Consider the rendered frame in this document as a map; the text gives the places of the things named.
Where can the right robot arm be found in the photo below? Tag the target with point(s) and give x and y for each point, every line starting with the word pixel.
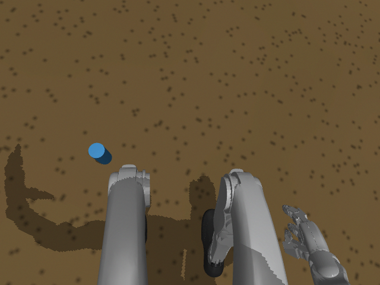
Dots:
pixel 326 269

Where can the right robot foot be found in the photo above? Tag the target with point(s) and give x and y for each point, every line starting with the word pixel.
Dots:
pixel 207 230

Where can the right robot hand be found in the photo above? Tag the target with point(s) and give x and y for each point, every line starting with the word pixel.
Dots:
pixel 309 236

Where can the can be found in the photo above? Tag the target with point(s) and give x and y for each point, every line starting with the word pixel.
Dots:
pixel 100 153

